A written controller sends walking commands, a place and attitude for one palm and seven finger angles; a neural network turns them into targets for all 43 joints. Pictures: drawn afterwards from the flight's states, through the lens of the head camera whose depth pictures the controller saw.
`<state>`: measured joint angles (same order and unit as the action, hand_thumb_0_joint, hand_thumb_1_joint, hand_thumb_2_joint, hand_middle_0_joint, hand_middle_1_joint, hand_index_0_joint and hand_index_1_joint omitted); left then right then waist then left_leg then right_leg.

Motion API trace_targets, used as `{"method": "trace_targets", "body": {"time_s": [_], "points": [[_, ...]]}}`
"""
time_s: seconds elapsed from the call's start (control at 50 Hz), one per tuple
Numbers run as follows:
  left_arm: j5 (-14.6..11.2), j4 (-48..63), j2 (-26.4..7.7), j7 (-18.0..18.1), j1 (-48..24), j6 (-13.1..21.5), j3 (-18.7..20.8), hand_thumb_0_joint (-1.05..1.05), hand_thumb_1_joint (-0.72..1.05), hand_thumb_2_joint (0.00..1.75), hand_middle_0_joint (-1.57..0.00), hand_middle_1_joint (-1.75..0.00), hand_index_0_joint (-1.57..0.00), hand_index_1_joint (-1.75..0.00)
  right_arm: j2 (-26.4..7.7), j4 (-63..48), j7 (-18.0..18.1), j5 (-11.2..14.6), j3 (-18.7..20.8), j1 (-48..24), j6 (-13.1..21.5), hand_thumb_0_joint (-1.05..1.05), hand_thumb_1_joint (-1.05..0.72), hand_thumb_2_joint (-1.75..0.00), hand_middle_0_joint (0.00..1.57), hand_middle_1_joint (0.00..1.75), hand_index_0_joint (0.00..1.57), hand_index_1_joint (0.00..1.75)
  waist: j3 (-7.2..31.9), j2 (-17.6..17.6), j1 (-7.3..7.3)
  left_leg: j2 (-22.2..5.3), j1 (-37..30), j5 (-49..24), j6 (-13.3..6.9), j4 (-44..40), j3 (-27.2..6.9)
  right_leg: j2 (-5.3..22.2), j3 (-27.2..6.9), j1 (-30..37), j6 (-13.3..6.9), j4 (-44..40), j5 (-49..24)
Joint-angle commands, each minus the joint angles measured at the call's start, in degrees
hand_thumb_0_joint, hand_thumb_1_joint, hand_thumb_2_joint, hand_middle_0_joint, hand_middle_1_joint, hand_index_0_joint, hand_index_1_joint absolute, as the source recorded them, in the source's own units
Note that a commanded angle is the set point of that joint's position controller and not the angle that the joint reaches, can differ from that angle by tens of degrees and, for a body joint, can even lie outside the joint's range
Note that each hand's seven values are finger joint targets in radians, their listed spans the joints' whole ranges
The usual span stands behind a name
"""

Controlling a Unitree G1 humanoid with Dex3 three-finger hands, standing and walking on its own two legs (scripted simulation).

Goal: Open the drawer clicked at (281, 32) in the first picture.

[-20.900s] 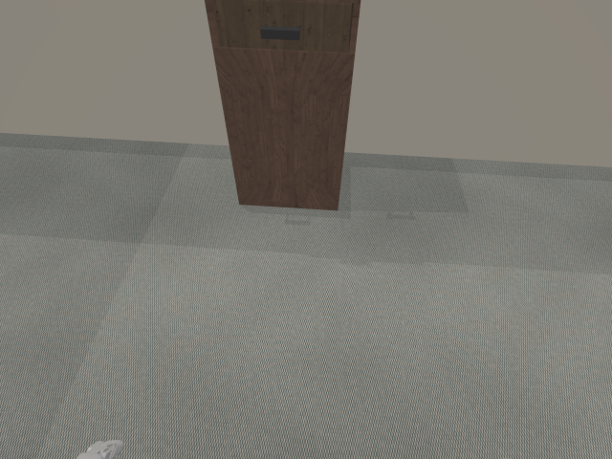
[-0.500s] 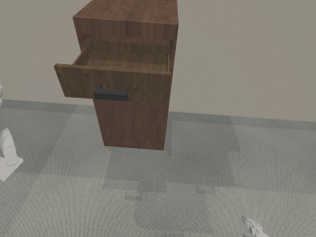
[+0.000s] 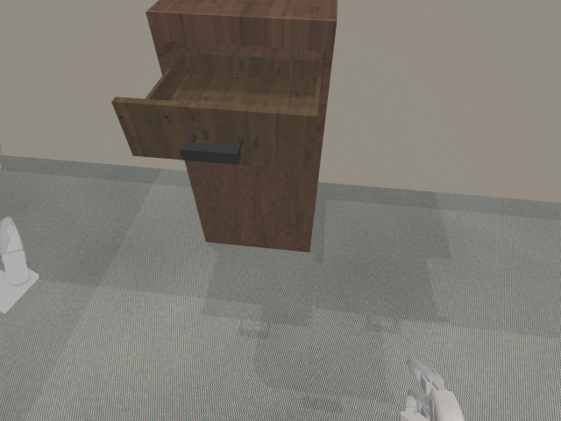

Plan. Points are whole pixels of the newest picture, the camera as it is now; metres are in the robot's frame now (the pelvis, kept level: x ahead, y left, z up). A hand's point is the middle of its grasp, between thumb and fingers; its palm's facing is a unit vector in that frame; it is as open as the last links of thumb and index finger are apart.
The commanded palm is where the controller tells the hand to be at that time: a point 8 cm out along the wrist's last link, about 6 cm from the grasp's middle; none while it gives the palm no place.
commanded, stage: stop stepping back and stand still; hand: left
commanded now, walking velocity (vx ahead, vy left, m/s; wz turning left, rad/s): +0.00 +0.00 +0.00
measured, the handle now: (213, 146) +0.62 +0.17 +0.04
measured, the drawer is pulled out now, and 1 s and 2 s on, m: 0.30 0.30 0.30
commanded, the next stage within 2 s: let the arm hang, fingers relaxed in 0.32 s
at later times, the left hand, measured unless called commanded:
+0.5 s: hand (70, 286) +0.24 +0.26 +0.12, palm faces +0.21 -0.83 -0.52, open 7.4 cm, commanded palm none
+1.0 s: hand out of the picture -0.07 +0.22 -0.15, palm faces -0.01 -0.97 -0.23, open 7.3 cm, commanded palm none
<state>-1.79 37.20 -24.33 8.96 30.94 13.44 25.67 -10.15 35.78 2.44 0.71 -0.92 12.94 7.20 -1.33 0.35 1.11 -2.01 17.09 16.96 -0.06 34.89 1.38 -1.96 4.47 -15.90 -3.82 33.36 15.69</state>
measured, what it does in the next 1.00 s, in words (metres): stands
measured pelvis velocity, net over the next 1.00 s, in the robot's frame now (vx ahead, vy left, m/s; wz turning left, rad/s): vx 0.00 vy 0.03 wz -0.02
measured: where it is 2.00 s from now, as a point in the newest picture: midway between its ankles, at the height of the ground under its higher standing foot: outside the picture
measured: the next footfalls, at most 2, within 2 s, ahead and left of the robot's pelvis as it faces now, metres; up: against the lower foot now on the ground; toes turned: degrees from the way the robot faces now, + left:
none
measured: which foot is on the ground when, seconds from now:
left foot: down 0.00-1.00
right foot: down 0.00-1.00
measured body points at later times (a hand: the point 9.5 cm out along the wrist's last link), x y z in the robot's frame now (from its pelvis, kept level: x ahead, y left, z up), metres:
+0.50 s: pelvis +0.01 +0.03 +0.01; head +0.03 +0.01 +0.45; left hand +0.23 +0.31 +0.15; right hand +0.19 -0.22 -0.09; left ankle +0.02 +0.13 -0.73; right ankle +0.02 -0.07 -0.73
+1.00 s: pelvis +0.00 +0.03 +0.01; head +0.03 +0.02 +0.46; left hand -0.07 +0.27 -0.13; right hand -0.05 -0.19 -0.15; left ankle +0.02 +0.13 -0.73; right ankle +0.02 -0.07 -0.73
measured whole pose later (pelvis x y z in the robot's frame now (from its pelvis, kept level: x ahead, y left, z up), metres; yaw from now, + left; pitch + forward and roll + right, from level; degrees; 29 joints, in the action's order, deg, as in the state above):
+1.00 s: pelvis +0.00 +0.03 +0.01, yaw -1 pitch -1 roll +0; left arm 0.8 -66.4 -10.6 1.5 21.1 -1.4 0.1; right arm -8.5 63.2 1.8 -0.5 0.0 19.4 -1.6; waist -5.7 1.4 -0.3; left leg 0.4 11.9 11.3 -1.8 24.3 2.6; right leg -1.1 2.6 -11.4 -1.7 22.9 10.4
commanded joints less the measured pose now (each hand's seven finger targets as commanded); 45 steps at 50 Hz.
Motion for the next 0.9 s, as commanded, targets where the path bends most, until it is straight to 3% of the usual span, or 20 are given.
{"method": "trace_targets", "body": {"time_s": [0.0,0.04,0.06,0.1,0.18,0.34,0.38,0.4,0.42,0.46,0.5,0.54,0.56,0.6,0.62,0.7,0.72,0.76,0.8,0.88], "points": [[-1.2,9.8,-9.1,0.9,-1.2,2.6,6.6,0.0,0.9,0.9,-0.2,-0.3,-0.2,-0.3,-7.0,-8.1,-0.3,0.3,3.3,-5.6,1.4,0.0,-0.9,-0.9,0.2,0.3,0.2,0.3,3.5,-7.0,0.11,0.3,7.1,4.0,-0.7,7.2,-1.6,17.7,-22.6,8.3,-3.9,-18.6,-13.2],[-1.0,10.0,-9.0,1.0,0.5,2.9,6.9,0.0,0.9,0.9,-0.2,-0.3,-0.2,-0.3,-6.6,-8.3,-0.1,0.1,2.7,-5.5,1.1,0.0,-0.9,-0.9,0.2,0.3,0.2,0.3,6.0,-5.9,0.34,0.0,1.3,-0.1,-1.2,-2.8,-1.4,15.0,-15.7,9.5,-2.5,-14.0,-21.0],[-1.1,10.6,-8.7,1.1,1.1,3.1,6.6,0.0,0.9,0.9,-0.2,-0.3,-0.2,-0.3,-6.7,-8.3,0.1,0.0,2.7,-5.6,1.0,0.0,-0.9,-0.9,0.2,0.3,0.2,0.3,6.4,-4.3,0.45,0.2,-2.9,-6.1,-1.4,-8.2,-0.9,12.6,-12.6,8.5,-0.6,-12.8,-19.2],[-1.4,12.6,-8.9,1.0,1.7,3.5,6.1,0.0,0.9,0.9,-0.2,-0.3,-0.2,-0.3,-8.2,-9.0,0.7,0.0,3.2,-6.8,1.3,0.0,-0.9,-0.9,0.2,0.3,0.2,0.3,6.6,1.7,-0.73,-3.9,-7.9,-15.6,-2.1,-12.4,-3.9,7.7,-8.7,6.4,2.7,-10.4,-14.8],[-0.9,13.6,-10.3,0.7,1.2,3.8,7.4,0.0,0.9,0.9,-0.2,-0.3,-0.2,-0.3,-8.1,-9.4,0.9,0.0,3.2,-7.0,1.3,0.0,-0.9,-0.9,0.2,0.3,0.2,0.3,6.8,4.7,-0.56,-4.6,-7.4,-21.3,-2.1,-12.3,-4.3,5.2,-6.6,7.6,3.4,-9.1,-17.7],[-1.9,11.7,-9.3,0.6,4.8,3.6,7.5,0.0,0.9,0.9,-0.2,-0.3,-0.2,-0.3,-8.2,-10.3,0.6,0.4,3.6,-6.7,0.8,0.0,-0.9,-0.9,0.2,0.3,0.2,0.3,7.7,1.2,-0.17,-3.1,-5.4,-16.9,-1.3,-11.9,-3.0,5.6,-7.6,9.8,3.2,-11.7,-19.5],[-1.9,12.6,-10.3,0.7,4.8,3.6,8.3,0.0,0.9,0.9,-0.2,-0.3,-0.2,-0.3,-8.4,-10.3,0.8,0.3,3.7,-6.9,0.7,0.0,-0.9,-0.9,0.2,0.3,0.2,0.3,8.1,2.4,-0.22,-3.1,-5.8,-16.5,-1.3,-12.0,-3.0,5.6,-7.8,9.4,3.1,-11.9,-19.1],[3.7,-39.7,1.2,-7.1,-2.6,-5.1,-20.1,0.0,0.9,0.9,-0.2,-0.3,-0.2,-0.3,-17.7,3.2,-3.6,1.8,6.0,-9.6,4.8,0.0,-0.9,-0.9,0.2,0.3,0.2,0.3,2.7,3.6,2.65,-4.3,-1.9,-24.8,-1.7,-3.5,-3.9,8.7,-3.2,-0.4,2.0,-1.5,-23.7],[4.1,-43.3,2.5,-8.5,-1.8,-10.3,-18.2,0.0,0.9,0.9,-0.2,-0.3,-0.2,-0.3,-14.7,5.6,-3.6,0.2,6.3,-3.7,1.4,0.0,-0.9,-0.9,0.2,0.3,0.2,0.3,8.0,4.2,1.25,-5.4,-5.2,-27.6,-1.3,-5.3,-3.3,7.8,-5.9,-0.9,2.1,-2.0,-18.1],[3.8,-47.1,4.4,-8.8,-6.0,-12.2,-19.6,0.0,0.9,0.9,-0.2,-0.3,-0.2,-0.3,-12.8,4.4,-3.0,-0.5,4.4,-3.6,-1.8,0.0,-0.9,-0.9,0.2,0.3,0.2,0.3,8.0,0.1,-0.23,-7.1,0.5,-22.1,-4.2,-7.2,-7.6,5.8,-4.8,0.0,2.5,0.5,-8.5],[4.0,-53.5,3.2,-8.9,-9.7,-12.5,-20.3,0.0,0.9,0.9,-0.2,-0.3,-0.2,-0.3,-12.8,4.4,-2.5,-1.2,3.8,-4.3,-3.0,0.0,-0.9,-0.9,0.2,0.3,0.2,0.3,7.6,-9.3,-1.03,-5.9,0.9,-22.3,-4.3,-6.0,-7.9,6.2,-6.3,3.1,2.0,-2.4,-13.3],[4.0,-61.7,1.5,-8.8,-13.1,-13.1,-20.6,0.0,0.9,0.9,-0.2,-0.3,-0.2,-0.3,-12.6,5.8,-2.0,-1.3,3.6,-4.0,-4.5,0.0,-0.9,-0.9,0.2,0.3,0.2,0.3,6.6,-13.0,-0.72,-2.5,-1.2,-15.3,-2.7,-4.6,-5.4,9.5,-9.9,3.7,0.0,-6.4,-18.5],[3.8,-66.1,1.4,-8.7,-15.0,-13.5,-21.0,0.0,0.9,0.9,-0.2,-0.3,-0.2,-0.3,-12.0,7.1,-1.8,-1.5,3.4,-3.7,-5.4,0.0,-0.9,-0.9,0.2,0.3,0.2,0.3,5.2,-11.9,-0.34,-1.5,-2.8,-12.3,-2.3,-5.0,-4.9,10.3,-10.7,2.2,-0.7,-8.0,-16.7],[3.2,-73.9,3.1,-8.3,-16.9,-14.2,-22.5,0.0,0.9,0.9,-0.2,-0.3,-0.2,-0.3,-9.8,9.8,-1.8,-2.0,2.3,-3.5,-6.5,0.0,-0.9,-0.9,0.2,0.3,0.2,0.3,1.5,-0.4,-0.35,-2.7,-3.1,-12.1,-2.2,-9.9,-5.8,8.2,-9.7,1.3,0.0,-8.6,-10.3],[3.0,-77.5,3.3,-8.2,-16.7,-14.3,-23.0,0.0,0.9,0.9,-0.2,-0.3,-0.2,-0.3,-9.6,11.1,-1.7,-2.0,1.8,-3.7,-6.8,0.0,-0.9,-0.9,0.2,0.3,0.2,0.3,0.8,2.9,-0.84,-3.4,-2.1,-10.9,-2.4,-12.2,-6.5,7.0,-9.3,2.7,0.8,-9.3,-7.2],[2.7,-88.5,4.3,-8.1,-14.5,-13.8,-23.6,0.0,0.9,0.9,-0.2,-0.3,-0.2,-0.3,-8.5,16.1,-1.1,-1.5,1.4,-1.6,-7.2,0.0,-0.9,-0.9,0.2,0.3,0.2,0.3,-0.1,5.4,-1.22,-3.3,-2.2,-2.6,-2.2,-15.3,-6.1,6.6,-9.6,5.1,0.7,-14.0,-1.7],[2.7,-90.4,5.8,-8.0,-13.4,-13.7,-23.2,0.0,0.9,0.9,-0.2,-0.3,-0.2,-0.3,-7.6,17.2,-0.9,-1.9,1.7,-0.5,-7.3,0.0,-0.9,-0.9,0.2,0.3,0.2,0.3,1.0,8.8,-1.28,-3.2,-2.8,-0.9,-2.2,-15.8,-5.8,6.6,-9.5,5.6,0.4,-14.5,-1.4],[2.5,-93.5,5.8,-8.0,-12.4,-13.5,-23.6,0.0,0.9,0.9,-0.2,-0.3,-0.2,-0.3,-6.8,19.3,-0.8,-1.6,1.7,1.5,-7.4,0.0,-0.9,-0.9,0.2,0.3,0.2,0.3,1.4,8.3,-1.13,-3.3,-3.6,0.3,-2.2,-16.2,-5.6,6.5,-9.0,5.8,0.2,-15.0,-1.8],[2.5,-95.9,6.6,-7.9,-11.9,-13.3,-24.0,0.0,0.9,0.9,-0.2,-0.3,-0.2,-0.3,-6.2,20.9,-0.5,-1.3,1.8,3.9,-7.5,0.0,-0.9,-0.9,0.2,0.3,0.2,0.3,1.7,4.1,-0.85,-3.9,-5.2,-1.8,-2.4,-16.0,-5.7,6.6,-8.7,5.8,0.3,-15.7,-3.0],[2.3,-99.4,8.1,-7.5,-10.3,-13.3,-24.5,0.0,0.9,0.9,-0.2,-0.3,-0.2,-0.3,-5.0,23.7,-0.2,-1.1,1.9,7.0,-7.7,0.0,-0.9,-0.9,0.2,0.3,0.2,0.3,-1.2,1.7,-0.68,-4.3,-5.8,-1.9,-2.6,-16.6,-5.7,6.4,-8.1,3.4,0.3,-16.2,-1.6]]}}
